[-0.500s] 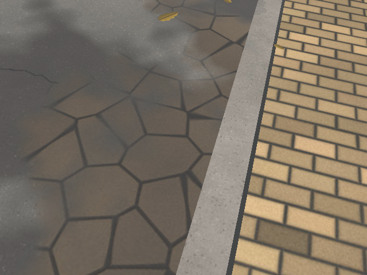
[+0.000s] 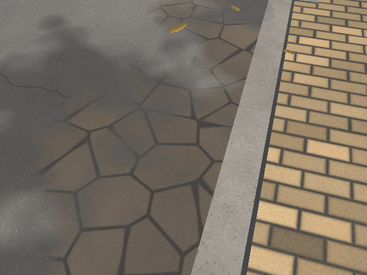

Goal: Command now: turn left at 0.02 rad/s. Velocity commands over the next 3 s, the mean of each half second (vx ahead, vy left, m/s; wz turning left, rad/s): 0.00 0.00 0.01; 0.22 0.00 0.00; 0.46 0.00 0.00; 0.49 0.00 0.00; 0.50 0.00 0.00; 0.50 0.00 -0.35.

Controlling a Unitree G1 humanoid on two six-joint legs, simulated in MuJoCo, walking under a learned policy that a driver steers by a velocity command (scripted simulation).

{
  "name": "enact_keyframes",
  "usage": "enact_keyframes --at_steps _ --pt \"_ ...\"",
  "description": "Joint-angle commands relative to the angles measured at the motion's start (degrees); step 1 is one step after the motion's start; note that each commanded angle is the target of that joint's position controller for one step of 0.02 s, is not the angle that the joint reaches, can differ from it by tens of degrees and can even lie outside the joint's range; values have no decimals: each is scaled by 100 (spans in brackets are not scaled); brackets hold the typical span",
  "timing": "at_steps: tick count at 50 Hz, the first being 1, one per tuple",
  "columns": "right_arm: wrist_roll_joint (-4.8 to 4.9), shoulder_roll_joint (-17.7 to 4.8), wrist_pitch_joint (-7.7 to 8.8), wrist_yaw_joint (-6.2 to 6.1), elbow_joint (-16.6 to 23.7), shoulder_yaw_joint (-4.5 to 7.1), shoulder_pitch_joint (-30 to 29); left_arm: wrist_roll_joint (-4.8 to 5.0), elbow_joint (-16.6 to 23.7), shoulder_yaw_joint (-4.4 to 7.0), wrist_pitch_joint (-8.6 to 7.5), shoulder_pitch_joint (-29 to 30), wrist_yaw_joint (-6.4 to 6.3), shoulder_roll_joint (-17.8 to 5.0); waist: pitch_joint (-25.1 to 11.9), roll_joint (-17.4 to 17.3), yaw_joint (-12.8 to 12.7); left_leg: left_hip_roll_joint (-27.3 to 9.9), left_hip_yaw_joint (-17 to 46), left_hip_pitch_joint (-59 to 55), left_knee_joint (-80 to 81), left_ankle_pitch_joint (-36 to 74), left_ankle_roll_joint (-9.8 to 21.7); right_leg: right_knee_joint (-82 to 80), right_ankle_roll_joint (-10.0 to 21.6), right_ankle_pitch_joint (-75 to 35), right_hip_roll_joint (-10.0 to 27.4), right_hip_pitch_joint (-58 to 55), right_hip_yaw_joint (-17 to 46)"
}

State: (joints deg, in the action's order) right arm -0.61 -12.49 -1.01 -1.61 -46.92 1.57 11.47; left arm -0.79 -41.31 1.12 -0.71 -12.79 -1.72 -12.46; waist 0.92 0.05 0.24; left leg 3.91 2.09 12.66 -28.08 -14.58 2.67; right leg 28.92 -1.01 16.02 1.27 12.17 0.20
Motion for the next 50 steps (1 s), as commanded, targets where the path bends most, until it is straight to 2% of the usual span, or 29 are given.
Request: enact_keyframes --at_steps 1,14,29,30,32,33,35,38,41,42,43,44,45,47,48,49,50 --pt "9 -507 64 -35 210 116 -108 5 368 143 -90 45 -20 -628 -175 -14 -7 -476 573 -104 493 638 194 -421 176 -827 226 83 260" --pt "39 -558 24 -104 -410 121 -110 11 70 90 -106 -217 -31 -612 -78 13 12 -493 562 -218 520 775 160 -537 191 -781 143 119 211" --pt "55 -590 -3 -141 -1126 86 -59 27 -502 52 -105 -454 -42 -653 15 -3 28 -478 489 -320 650 867 114 -728 206 -765 87 81 182" --pt "40 -452 -4 -145 -1216 37 94 18 -639 9 -105 -626 -11 -520 -166 7 47 -386 412 -427 700 186 118 -805 209 -78 -3 31 105" --pt "127 -668 12 -153 -1270 105 189 86 -671 73 -90 -586 -17 -713 248 29 72 -265 355 89 559 -1867 263 -714 376 1743 -75 396 153" --pt "140 -720 67 -143 -1231 115 156 104 -648 74 -113 -558 -29 -739 502 37 71 -321 452 427 529 -2422 347 -752 490 2265 24 599 329" --pt "196 -699 250 -72 -1212 122 193 156 -653 110 -209 -618 -45 -818 705 54 59 -519 655 755 465 -2441 480 -684 684 2347 272 643 684" --pt "233 -624 485 53 -1210 99 313 191 -654 132 -359 -736 15 -776 517 -4 54 -683 911 696 424 -2188 616 -559 861 2144 419 586 995" --pt "258 -698 618 101 -1269 98 685 212 -508 103 -493 -494 108 -636 504 -204 194 -854 1324 107 697 -2165 842 -126 803 1662 138 1072 691" --pt "267 -820 641 107 -1335 126 988 209 -419 76 -553 -309 144 -541 501 -449 299 -1079 1764 -374 934 -2192 1014 327 707 1320 -78 1520 374" --pt "265 -1009 652 116 -1401 168 1316 209 -314 40 -624 -130 178 -424 465 -828 376 -1512 2502 -911 1262 -1974 1276 962 607 843 -276 2018 5" --pt "249 -1196 656 125 -1417 209 1463 233 -236 9 -678 -80 205 -379 476 -1050 358 -1999 3143 -1290 1295 -1332 1549 1318 592 769 -251 2467 -108" --pt "223 -1153 676 134 -1403 204 1560 233 -150 6 -727 133 233 -472 482 -906 444 -2221 3361 -1661 1254 -545 1651 1703 589 1240 -180 2961 18" --pt "174 -1104 686 152 -1443 203 1891 286 55 1 -782 614 304 -611 415 -677 623 -2481 3321 -2523 1128 461 1583 2470 567 1901 147 4119 279" --pt "194 -1074 655 129 -1397 186 1846 307 145 3 -783 737 344 -682 389 -560 585 -2475 3039 -2659 1123 714 1403 2489 533 1759 363 4386 346" --pt "232 -1044 599 87 -1321 165 1689 302 214 -10 -774 820 393 -702 369 -510 501 -2351 2632 -2477 1224 796 1187 2225 494 1465 500 4239 279" --pt "256 -1076 530 50 -1212 153 1399 273 249 -47 -758 782 451 -652 345 -500 358 -2159 2185 -1926 1399 759 1012 1757 445 985 536 3596 147"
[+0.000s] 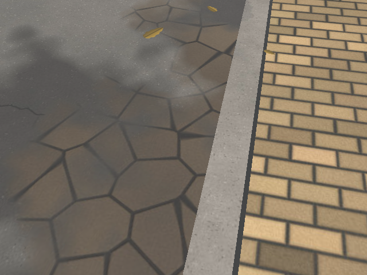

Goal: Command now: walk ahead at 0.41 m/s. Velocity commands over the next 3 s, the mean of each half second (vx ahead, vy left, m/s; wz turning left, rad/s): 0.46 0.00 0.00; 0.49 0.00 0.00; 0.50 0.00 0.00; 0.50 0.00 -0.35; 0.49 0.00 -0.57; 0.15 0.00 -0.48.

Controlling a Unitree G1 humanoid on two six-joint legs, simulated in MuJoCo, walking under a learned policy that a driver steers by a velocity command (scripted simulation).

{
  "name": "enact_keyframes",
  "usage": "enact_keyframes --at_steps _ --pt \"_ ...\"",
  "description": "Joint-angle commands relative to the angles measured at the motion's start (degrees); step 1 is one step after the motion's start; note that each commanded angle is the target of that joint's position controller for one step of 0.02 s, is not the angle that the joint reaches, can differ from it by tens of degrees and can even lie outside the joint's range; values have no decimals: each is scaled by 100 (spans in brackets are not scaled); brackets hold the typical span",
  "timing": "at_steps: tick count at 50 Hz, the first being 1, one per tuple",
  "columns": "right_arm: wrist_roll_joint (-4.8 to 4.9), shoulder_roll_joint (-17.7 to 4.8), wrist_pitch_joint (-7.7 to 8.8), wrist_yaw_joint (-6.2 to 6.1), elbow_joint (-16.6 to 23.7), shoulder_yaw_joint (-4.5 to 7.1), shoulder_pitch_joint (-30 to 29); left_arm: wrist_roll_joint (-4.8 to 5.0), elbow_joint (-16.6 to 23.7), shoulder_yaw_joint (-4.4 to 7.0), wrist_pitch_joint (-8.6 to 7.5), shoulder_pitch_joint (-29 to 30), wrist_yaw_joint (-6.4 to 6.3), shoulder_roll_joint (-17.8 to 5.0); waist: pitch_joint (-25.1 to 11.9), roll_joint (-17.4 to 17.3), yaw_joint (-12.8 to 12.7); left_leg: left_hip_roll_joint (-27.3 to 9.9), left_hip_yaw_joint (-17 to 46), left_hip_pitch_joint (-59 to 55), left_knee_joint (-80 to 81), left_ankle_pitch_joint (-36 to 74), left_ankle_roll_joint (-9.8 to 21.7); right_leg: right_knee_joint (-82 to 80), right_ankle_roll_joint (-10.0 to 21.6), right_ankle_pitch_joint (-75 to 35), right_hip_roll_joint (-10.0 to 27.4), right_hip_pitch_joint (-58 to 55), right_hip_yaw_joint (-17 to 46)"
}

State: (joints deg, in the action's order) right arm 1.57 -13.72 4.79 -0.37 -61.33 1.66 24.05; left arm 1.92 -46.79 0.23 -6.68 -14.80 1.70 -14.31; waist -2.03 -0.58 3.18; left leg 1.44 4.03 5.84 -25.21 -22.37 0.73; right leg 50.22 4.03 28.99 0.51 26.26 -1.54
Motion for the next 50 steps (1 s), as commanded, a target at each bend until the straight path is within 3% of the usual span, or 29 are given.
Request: enact_keyframes --at_steps 1,2,3,4,5,6,7,8,9,10,12,15,19,23,27,30,31,32,33,34,35,36,37,38,39,41,43,47,50 --pt "38 -1029 -102 -94 327 138 -165 -40 746 -10 -134 796 168 -339 577 -476 -114 -1605 1458 -396 1248 1550 1058 -750 -127 -1007 464 1084 56" --pt "13 -1086 -123 -92 444 134 -492 -44 608 -18 -91 363 193 -249 485 -518 -406 -1301 929 678 1329 1479 909 -1083 -184 -1812 202 -403 -222" --pt "-51 -1146 -104 -62 504 136 -604 -61 371 110 -20 -188 160 -439 345 -520 -698 -1038 602 1395 1071 1892 785 -1095 -231 -2344 -148 -1666 -460" --pt "-98 -1168 -63 -31 538 121 -610 -49 163 296 72 -788 76 -777 91 -410 -1026 -786 301 1693 423 2585 621 -1053 -172 -2131 -362 -2535 -555" --pt "-103 -1046 -7 1 576 73 -659 -38 5 424 147 -1446 -14 -972 -174 -150 -1431 -505 -50 1927 -757 2999 409 -1281 -42 -1861 -240 -3250 -384" --pt "-226 -608 56 15 755 -58 -713 -105 -81 513 212 -2125 -121 -1418 -423 1080 -1628 -164 -321 2536 -2761 1763 121 -2139 286 -772 919 -3672 1312" --pt "-153 -57 198 29 869 -178 -19 -235 71 430 181 -1999 -127 -1655 -862 2313 -1002 464 133 3373 -4504 -978 32 -3777 1104 -109 2302 -3962 4688" --pt "75 -493 278 63 841 -67 -87 -189 126 346 100 -1442 -86 -1296 -244 1505 -748 84 386 3950 -5298 -665 153 -4239 1249 741 2423 -3410 5347" --pt "97 -652 309 84 978 -42 -549 -124 215 278 27 -933 -39 -1025 363 862 -665 -299 247 4232 -5313 -63 306 -4099 1132 476 2303 -2866 4396" --pt "31 -680 288 68 987 -26 -808 -156 263 245 -2 -563 22 -897 530 298 -577 -607 147 3956 -5021 552 350 -3993 961 -404 1939 -2337 3290" --pt "-65 -700 158 61 943 42 -703 -286 281 194 -16 -228 96 -727 472 468 -282 -872 103 3350 -4418 1228 358 -4129 697 -1564 1317 -1818 2010" --pt "-66 -550 26 75 977 48 -854 -238 40 156 -27 -611 69 -541 478 514 -223 -845 -119 3429 -3918 1617 278 -4208 630 -3142 1048 -1911 1146" --pt "-137 -406 60 125 1412 17 -1924 -227 -109 208 54 -970 -87 -675 549 316 -409 -727 -320 3682 -2415 2546 117 -4343 479 -3946 930 -2015 662" --pt "-74 -334 128 236 1738 -41 -2880 -143 -315 247 72 -1371 -218 -757 710 336 -660 -498 -548 3312 -1032 3209 89 -4567 323 -3793 914 -2261 485" --pt "-21 -368 198 338 2027 -61 -3404 -136 -525 292 207 -1628 -252 -782 829 367 -690 -400 -515 3516 -341 2858 237 -4254 361 -4288 1205 -3260 495" --pt "-42 -585 243 364 2055 31 -3164 -181 -500 342 302 -1432 -273 -907 479 590 -420 -105 -708 2893 -155 2219 451 -3543 391 -6174 1327 -3787 504" --pt "-47 -745 236 334 1964 111 -2778 -208 -489 357 351 -1388 -275 -953 169 774 -235 74 -833 2410 -152 1958 557 -3015 367 -7153 1300 -3955 495" --pt "-47 -962 222 295 1758 232 -1959 -242 -450 354 417 -1266 -265 -973 -332 829 171 193 -943 1355 -9 2080 729 -2050 268 -7745 1125 -3797 355" --pt "-116 -1204 191 230 1500 330 -860 -281 -336 300 403 -1125 -250 -908 -1058 808 623 -392 -341 -604 -393 2330 1066 -719 175 -6951 1002 -2564 361" --pt "-253 -1705 142 170 1359 491 80 -288 -234 105 281 -1690 -155 -233 -2073 -475 496 -2046 2333 -3266 -427 1749 2127 1780 -283 -3862 12 103 177" --pt "-168 -1252 105 147 1275 369 23 -210 -392 75 127 -1788 -132 -245 -2428 -843 445 -2527 3909 -3516 438 1388 2343 2938 -274 181 -475 1036 924" --pt "-73 -986 82 115 1329 288 -522 -7 -136 242 15 -1109 -115 -805 -1305 -688 374 -2239 3044 -2527 721 1052 1943 3174 -153 -39 -59 1536 1074" --pt "-72 -808 81 99 1431 232 -989 74 43 269 -38 -592 -131 -931 -610 -316 175 -2018 2183 -1442 1006 1160 1712 2922 -108 -573 276 1469 875" --pt "-108 -611 103 127 1436 165 -1278 38 100 290 -26 -351 -171 -871 -109 5 -39 -1767 1643 -556 1301 1434 1573 2545 -133 -880 470 1315 684" --pt "-174 -466 139 149 1428 114 -1435 -17 77 331 36 -435 -207 -800 119 -91 -293 -1493 1185 32 1499 1670 1422 2204 -169 -1096 657 991 672" --pt "-180 -547 161 198 1366 148 -1486 -78 18 268 172 -687 -212 -453 259 -282 -521 -1299 775 730 1793 1848 1449 1870 -294 -1200 778 616 569" --pt "-181 -744 224 198 1256 198 -1349 -153 149 252 243 -445 -244 -409 431 -255 -556 -1246 419 1054 1943 2328 1513 1323 -449 -1497 880 740 481" --pt "-121 -1001 179 81 1149 258 -1010 -187 444 189 190 557 -210 -324 461 -177 -250 -998 -96 903 1909 2572 1272 -518 -513 -2902 792 726 289" --pt "-40 -1155 116 73 988 288 -543 -121 606 169 158 1173 -140 -339 458 -179 40 -1139 -67 385 1768 2273 1161 -1371 -495 -3341 588 627 184"
Over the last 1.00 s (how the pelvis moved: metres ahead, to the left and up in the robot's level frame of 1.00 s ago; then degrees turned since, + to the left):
0.10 -0.04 -0.01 -1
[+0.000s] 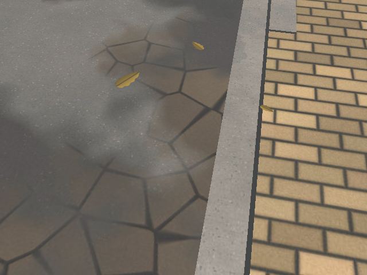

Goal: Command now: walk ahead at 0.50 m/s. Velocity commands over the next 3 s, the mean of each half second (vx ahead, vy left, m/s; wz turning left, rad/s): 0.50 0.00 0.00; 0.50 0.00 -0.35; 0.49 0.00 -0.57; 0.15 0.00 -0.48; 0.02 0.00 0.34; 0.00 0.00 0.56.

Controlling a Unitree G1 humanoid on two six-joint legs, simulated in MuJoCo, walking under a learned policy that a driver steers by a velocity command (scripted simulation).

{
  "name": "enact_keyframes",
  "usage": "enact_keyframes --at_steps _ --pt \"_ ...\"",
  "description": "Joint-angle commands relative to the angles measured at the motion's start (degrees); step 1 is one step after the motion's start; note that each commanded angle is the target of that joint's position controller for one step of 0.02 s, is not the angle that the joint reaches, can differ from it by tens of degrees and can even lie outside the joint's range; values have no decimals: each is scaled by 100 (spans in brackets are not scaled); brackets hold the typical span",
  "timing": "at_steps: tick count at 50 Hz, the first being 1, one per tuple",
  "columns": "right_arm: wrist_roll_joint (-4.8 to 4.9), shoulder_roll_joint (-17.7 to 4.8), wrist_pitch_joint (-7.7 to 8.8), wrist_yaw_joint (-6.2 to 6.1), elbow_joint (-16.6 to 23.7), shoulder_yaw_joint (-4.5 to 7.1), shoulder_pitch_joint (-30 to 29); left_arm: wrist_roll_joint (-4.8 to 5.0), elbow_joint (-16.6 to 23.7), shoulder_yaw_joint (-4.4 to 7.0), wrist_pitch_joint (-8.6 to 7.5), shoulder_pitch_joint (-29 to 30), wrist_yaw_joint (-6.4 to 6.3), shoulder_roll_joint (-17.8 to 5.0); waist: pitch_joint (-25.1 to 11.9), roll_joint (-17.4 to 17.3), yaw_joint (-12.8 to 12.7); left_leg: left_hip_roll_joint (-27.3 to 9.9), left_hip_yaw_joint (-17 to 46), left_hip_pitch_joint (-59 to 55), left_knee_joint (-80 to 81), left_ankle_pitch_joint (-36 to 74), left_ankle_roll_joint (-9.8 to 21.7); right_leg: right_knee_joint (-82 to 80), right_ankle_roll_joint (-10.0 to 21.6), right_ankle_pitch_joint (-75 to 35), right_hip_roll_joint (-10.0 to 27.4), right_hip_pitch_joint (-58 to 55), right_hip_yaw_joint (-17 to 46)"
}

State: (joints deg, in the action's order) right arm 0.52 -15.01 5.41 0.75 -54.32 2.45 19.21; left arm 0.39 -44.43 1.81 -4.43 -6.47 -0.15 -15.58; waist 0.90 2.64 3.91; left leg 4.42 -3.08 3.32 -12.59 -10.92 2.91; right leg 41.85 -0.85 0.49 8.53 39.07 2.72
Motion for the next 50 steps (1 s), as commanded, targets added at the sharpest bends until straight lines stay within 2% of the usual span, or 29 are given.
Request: enact_keyframes --at_steps 1,3,5,6,7,8,9,10,11,12,13,15,18,20,24,27,30,33,34,35,36,37,38,39,40,41,43,45,50 --pt "90 -1035 26 -44 238 215 32 57 435 18 -77 474 73 -258 183 -536 0 -1552 716 396 416 1028 912 -711 37 -463 -226 -598 -187" --pt "104 -1055 -39 -58 178 236 104 62 546 53 -100 631 138 -386 205 -573 -25 -1782 829 -71 172 982 816 -999 185 -151 -269 -516 -117" --pt "92 -1112 -118 -80 155 264 61 57 547 112 -131 459 183 -526 112 -653 -212 -1909 898 -341 -178 1340 687 -1179 345 274 -378 -865 -184" --pt "88 -1117 -160 -88 174 262 -55 41 437 184 -145 35 183 -638 -102 -644 -492 -1785 761 -341 -700 2053 574 -1333 457 372 -534 -1469 -337" --pt "40 -949 -189 -92 195 203 -55 25 160 332 -146 -844 145 -899 -641 -511 -871 -1459 512 -69 -1791 2559 422 -1338 625 391 -638 -2648 -416" --pt "-104 -615 -185 -99 356 64 59 -24 -14 469 -119 -1869 98 -1372 -1544 271 -1176 -1052 149 960 -3694 1234 198 -1251 992 271 407 -4271 761" --pt "-27 40 -57 -46 369 -108 798 -47 -121 532 -84 -2038 153 -1724 -2077 1863 -773 -31 257 3172 -5443 -1986 -100 -2119 1850 1627 1408 -5911 3480" --pt "93 -641 46 -19 288 37 503 -16 -33 375 -96 -1953 173 -1099 -1866 1054 -963 -336 967 3799 -6125 -2166 -25 -2502 1684 2320 1320 -5773 3783" --pt "209 -918 111 0 450 120 -57 -15 47 305 -115 -1515 158 -888 -1118 657 -924 -609 885 4115 -6181 -1629 73 -2535 1458 2052 1165 -5116 2949" --pt "170 -859 126 -39 515 111 -351 -35 117 276 -119 -1093 156 -827 -726 205 -764 -900 733 3928 -5968 -1094 58 -2627 1371 1296 954 -4386 2298" --pt "70 -806 106 -64 542 136 -489 -66 135 249 -130 -839 169 -695 -447 96 -625 -1071 715 3732 -5639 -766 21 -2767 1352 681 767 -3816 1837" --pt "48 -625 -17 -62 496 143 -319 -99 92 209 -176 -717 189 -513 -402 229 -384 -1229 736 3194 -5274 -439 -29 -3059 1329 129 513 -3332 1292" --pt "-2 -464 -142 -86 573 129 -516 -53 -85 263 -231 -903 156 -661 -182 109 -332 -1269 663 3416 -4706 -46 -169 -3337 1440 -457 475 -3202 837" --pt "-40 -442 -148 -87 710 132 -907 -47 -203 289 -194 -1070 97 -724 -43 17 -414 -1276 643 3718 -4090 456 -269 -3446 1427 -561 450 -3319 631" --pt "-15 -302 -96 -25 907 85 -1614 -9 -392 302 -132 -1305 19 -788 150 85 -630 -1117 469 3541 -2769 1471 -301 -3560 1245 -336 239 -3350 156" --pt "10 -291 -48 33 1109 64 -2199 46 -616 314 -80 -1678 1 -809 327 38 -829 -962 397 3457 -2163 1590 -291 -3451 1245 -199 315 -3588 215" --pt "37 -376 48 127 1278 76 -2485 86 -736 355 10 -1786 -45 -876 412 97 -801 -867 506 3434 -1722 1281 -201 -3107 1213 -322 531 -3998 457" --pt "38 -633 134 149 1186 181 -1996 101 -724 415 76 -1567 -85 -997 115 257 -427 -659 406 2438 -1464 807 -53 -2518 1057 -1043 584 -4056 642" --pt "27 -805 147 110 989 289 -1336 89 -694 392 95 -1462 -85 -942 -272 221 -82 -522 268 1467 -1317 779 68 -1820 925 -1693 328 -3880 489" --pt "-36 -1118 156 48 745 419 -312 22 -606 306 96 -1418 -81 -713 -1048 53 329 -942 612 -175 -1602 879 321 -514 731 -1281 -18 -3109 278" --pt "-146 -1675 118 -10 647 557 448 -40 -443 143 29 -1900 -63 -124 -2001 -1153 284 -2408 2603 -2441 -1561 473 957 1654 328 920 -834 -1065 -166" --pt "-112 -1403 79 13 610 475 533 107 -479 117 -66 -2121 -46 -103 -2504 -2015 234 -2962 4419 -2798 -664 -455 1391 2828 256 3387 -1121 -39 370" --pt "-57 -961 76 4 686 347 109 252 -439 281 -95 -1720 -48 -699 -1579 -1392 223 -2761 3746 -2043 -483 -997 1108 3308 305 3099 -750 428 590" --pt "-32 -715 73 -10 748 278 -288 256 -340 309 -85 -1340 -63 -758 -950 -1087 106 -2572 2910 -1215 -348 -953 876 3245 355 2573 -456 475 407" --pt "-49 -537 83 5 741 223 -657 201 -320 326 -46 -1177 -87 -676 -514 -816 -75 -2330 2319 -412 -107 -586 754 2978 341 2144 -259 231 338" --pt "-90 -393 111 14 734 187 -890 153 -337 369 28 -1207 -98 -599 -281 -925 -256 -2121 1802 113 99 -253 654 2708 341 1838 -91 -54 377" --pt "-128 -402 153 13 671 214 -1050 156 -328 355 179 -1338 -72 -328 -114 -959 -442 -1996 1171 654 399 246 658 2563 311 1543 20 -419 326" --pt "-142 -547 192 -22 587 269 -1010 134 -201 366 272 -1187 -78 -268 13 -773 -499 -2002 719 730 538 740 735 2368 260 1177 52 -213 346" --pt "-141 -763 134 -144 462 333 -794 86 73 335 238 -485 47 -207 194 -563 -339 -1877 -188 387 608 1309 667 880 184 -98 -24 30 165"
Over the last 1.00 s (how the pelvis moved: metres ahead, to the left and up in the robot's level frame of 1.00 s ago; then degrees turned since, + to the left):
0.54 -0.07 0.01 -1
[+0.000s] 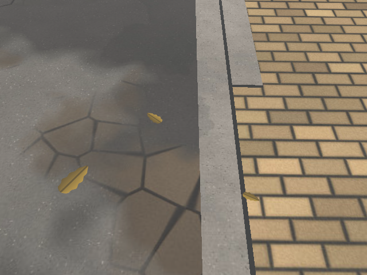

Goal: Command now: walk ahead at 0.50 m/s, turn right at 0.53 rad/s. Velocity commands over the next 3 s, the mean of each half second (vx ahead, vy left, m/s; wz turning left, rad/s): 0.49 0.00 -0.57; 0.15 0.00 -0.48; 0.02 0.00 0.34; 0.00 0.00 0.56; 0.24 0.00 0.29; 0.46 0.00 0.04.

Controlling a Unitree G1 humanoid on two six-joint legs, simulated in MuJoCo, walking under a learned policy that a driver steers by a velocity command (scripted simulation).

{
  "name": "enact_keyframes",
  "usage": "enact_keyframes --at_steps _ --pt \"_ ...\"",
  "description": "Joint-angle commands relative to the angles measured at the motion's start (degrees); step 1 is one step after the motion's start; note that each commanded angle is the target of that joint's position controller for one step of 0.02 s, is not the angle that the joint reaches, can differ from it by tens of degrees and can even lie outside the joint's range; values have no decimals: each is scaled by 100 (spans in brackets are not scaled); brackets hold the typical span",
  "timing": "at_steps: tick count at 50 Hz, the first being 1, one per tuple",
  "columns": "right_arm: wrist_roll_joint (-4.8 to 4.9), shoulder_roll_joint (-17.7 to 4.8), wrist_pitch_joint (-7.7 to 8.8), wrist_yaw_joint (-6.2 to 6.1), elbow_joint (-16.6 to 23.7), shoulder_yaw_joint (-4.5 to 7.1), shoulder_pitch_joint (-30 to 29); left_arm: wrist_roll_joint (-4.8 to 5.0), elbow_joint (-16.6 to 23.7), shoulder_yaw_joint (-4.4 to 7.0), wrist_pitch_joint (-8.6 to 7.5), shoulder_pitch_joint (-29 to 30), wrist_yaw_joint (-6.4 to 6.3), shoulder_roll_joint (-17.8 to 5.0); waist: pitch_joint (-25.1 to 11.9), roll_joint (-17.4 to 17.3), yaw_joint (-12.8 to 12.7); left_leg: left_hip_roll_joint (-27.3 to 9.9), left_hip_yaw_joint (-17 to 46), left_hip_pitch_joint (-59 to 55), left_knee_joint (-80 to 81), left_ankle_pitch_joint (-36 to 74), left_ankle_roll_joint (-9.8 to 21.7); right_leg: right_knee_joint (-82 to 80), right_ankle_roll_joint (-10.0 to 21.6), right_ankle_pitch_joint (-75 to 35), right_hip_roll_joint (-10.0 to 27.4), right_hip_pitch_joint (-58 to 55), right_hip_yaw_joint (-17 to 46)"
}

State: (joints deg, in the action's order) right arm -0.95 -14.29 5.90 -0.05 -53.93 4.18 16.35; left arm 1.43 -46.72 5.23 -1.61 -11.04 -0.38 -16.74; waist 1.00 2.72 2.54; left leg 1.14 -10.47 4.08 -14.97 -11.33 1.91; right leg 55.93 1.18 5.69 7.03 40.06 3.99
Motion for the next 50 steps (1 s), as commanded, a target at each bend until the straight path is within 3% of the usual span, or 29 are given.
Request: enact_keyframes --at_steps 1,4,7,9,10,11,12,13,14,15,16,17,18,20,23,26,29,32,34,35,36,37,38,39,40,42,46,48,50 --pt "25 -885 63 -82 413 172 -446 -26 376 -32 -56 199 114 -56 240 -530 -117 -1553 417 242 858 1361 748 -826 -10 -766 100 -107 -99" --pt "93 -1028 -30 -111 332 221 -134 -32 643 -94 -59 809 233 1 432 -442 118 -1713 181 -255 776 1435 721 -1445 65 -743 42 14 -378" --pt "185 -1144 -161 -107 271 274 32 -20 885 -88 -39 1087 331 -76 490 -513 125 -1884 6 -859 405 2044 606 -1787 240 -178 -87 38 -603" --pt "233 -1299 -237 -119 319 321 -84 -23 949 -4 -10 876 362 -252 216 -704 -113 -1890 -178 -1036 -283 3795 479 -1856 449 404 -420 -575 -924" --pt "258 -1371 -282 -127 347 342 -152 -15 885 87 9 460 359 -409 -72 -783 -382 -1842 -262 -1023 -981 4674 414 -1882 585 650 -664 -1181 -1090" --pt "293 -1377 -323 -130 384 334 -277 4 681 241 13 -363 330 -653 -490 -698 -867 -1648 -420 -715 -2102 4937 263 -2268 778 385 -958 -2321 -1200" --pt "211 -1223 -301 -141 456 267 -232 11 409 465 53 -1363 220 -1119 -1020 -277 -1283 -1415 -441 537 -3747 3667 -17 -2472 1059 228 -762 -4104 -517" --pt "-55 -300 -155 -62 800 -13 250 72 390 569 19 -1289 160 -1832 -1351 1357 -593 -288 -108 3256 -5835 -1686 -398 -2904 2070 874 760 -5998 2625" --pt "167 -594 113 16 897 -12 -200 -23 614 423 -88 -1481 195 -1464 -2227 750 -894 30 1365 3975 -6600 -2349 -330 -3898 2447 1621 1283 -6433 4422" --pt "399 -908 250 62 1071 73 -835 -87 565 310 -177 -1298 221 -1084 -1464 364 -1012 -258 1499 4506 -6564 -1800 -159 -4031 2086 1134 1146 -6049 3652" --pt "352 -847 316 40 1076 45 -902 -59 601 255 -229 -961 214 -904 -1011 41 -781 -519 1506 4353 -6092 -1292 -50 -3960 1866 634 902 -5271 2900" --pt "194 -880 312 -5 979 80 -856 -48 689 186 -236 -500 203 -685 -677 -194 -517 -717 1513 3921 -5571 -988 -74 -3982 1691 54 660 -4424 2288" --pt "133 -955 244 -10 941 133 -726 -105 795 123 -245 -228 176 -539 -564 -105 -306 -845 1559 3457 -5237 -779 -107 -4092 1619 -407 506 -3833 1933" --pt "79 -869 93 4 963 150 -640 -103 844 119 -264 -162 128 -585 -456 -130 -155 -834 1487 3107 -4750 -602 -256 -4285 1621 -836 372 -3291 1669" --pt "-6 -672 -12 -42 1154 89 -1107 -97 805 187 -258 -328 -3 -864 -145 -132 -192 -617 1306 3079 -3694 77 -529 -4260 1523 -2021 139 -2760 1105" --pt "-1 -480 -12 1 1320 6 -1579 -60 757 222 -126 -496 -90 -908 -208 138 -381 -191 1149 2449 -2364 1228 -552 -3883 1103 -2432 -307 -2400 619" --pt "84 -565 -50 59 1492 23 -1870 -25 682 221 -6 -722 -125 -859 -331 318 -520 53 1260 2189 -1756 1619 -506 -3567 891 -1843 -247 -2576 989" --pt "63 -841 -18 85 1523 120 -1717 -34 758 209 70 -595 -197 -766 -424 438 -378 52 1521 2083 -1337 1170 -359 -2938 786 -1515 -105 -3068 1621" --pt "-10 -961 69 64 1415 177 -1188 -30 929 164 83 -287 -215 -627 -631 408 -56 -98 1440 1316 -730 1766 -135 -2117 536 -1311 -433 -3065 1682" --pt "-136 -1257 86 19 1419 231 -750 -116 1096 59 60 -305 -204 -315 -1295 -188 43 -1023 2144 4 -983 3421 221 -852 273 -224 -840 -2492 1326" --pt "-241 -1367 3 -7 1464 209 -605 -134 995 -19 58 -1568 -185 11 -2002 -1652 -480 -2550 3814 -1662 -1270 5438 1266 752 -90 3867 -1635 -1080 847" --pt "-25 -1261 -111 20 1427 230 -558 -33 914 58 87 -2003 -146 -642 -2379 -1850 -526 -2971 4824 -1678 -995 3690 1647 1636 -246 3658 -1183 -568 766" --pt "25 -848 -187 -10 1604 127 -833 19 886 180 192 -1387 -170 -1030 -1731 -1208 -308 -2507 4123 -1166 -796 2515 1426 2011 -425 3112 -939 -276 615" --pt "0 -671 -284 -39 1630 52 -1060 5 967 213 313 -895 -209 -1101 -1275 -841 -255 -2162 3423 -556 -649 1728 1182 1972 -515 2689 -787 -196 388" --pt "-8 -603 -361 -59 1656 8 -1265 -20 1008 231 428 -697 -238 -1068 -909 -760 -285 -1905 2988 74 -463 1245 1094 1904 -567 2461 -648 -309 304" --pt "-80 -793 -428 -107 1598 56 -1428 -8 1105 167 523 -700 -227 -738 -505 -1045 -413 -1509 2219 1034 -66 868 1016 1464 -556 2096 -552 -840 12" --pt "-22 -750 -413 -66 1412 32 -1329 -168 1118 -52 408 -610 -219 -212 -840 -993 -380 -1429 1840 1050 -100 1591 1235 -185 -447 2076 -544 -1714 -82" --pt "46 -710 -429 7 1336 4 -1316 -205 1040 -110 370 -537 -174 -148 -906 -1103 -319 -1367 1837 1099 -106 1252 1195 -1152 -386 1694 -522 -2226 -158" --pt "124 -757 -464 76 1258 -19 -1298 -209 901 -91 357 -626 -118 -220 -768 -1078 -422 -1242 1884 1321 -205 350 1040 -2324 -298 940 -670 -2863 -334"
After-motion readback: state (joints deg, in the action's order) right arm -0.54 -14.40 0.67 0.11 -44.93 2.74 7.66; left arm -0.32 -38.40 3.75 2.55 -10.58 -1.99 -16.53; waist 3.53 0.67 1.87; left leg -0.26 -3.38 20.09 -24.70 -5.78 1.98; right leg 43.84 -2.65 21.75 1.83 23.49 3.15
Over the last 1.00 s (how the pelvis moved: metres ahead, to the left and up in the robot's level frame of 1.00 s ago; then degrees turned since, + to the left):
0.54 -0.01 0.00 -12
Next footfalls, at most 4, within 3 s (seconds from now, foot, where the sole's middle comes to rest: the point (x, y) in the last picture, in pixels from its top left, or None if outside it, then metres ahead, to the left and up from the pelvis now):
0.24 right None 0.28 -0.16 -0.78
0.70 left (198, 253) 0.58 -0.06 -0.78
1.06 right None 0.40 -0.25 -0.78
1.34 left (192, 269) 0.52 -0.03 -0.78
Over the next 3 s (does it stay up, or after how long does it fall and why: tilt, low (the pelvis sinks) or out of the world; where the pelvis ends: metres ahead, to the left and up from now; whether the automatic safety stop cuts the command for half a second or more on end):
stays up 0.81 -0.08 0.00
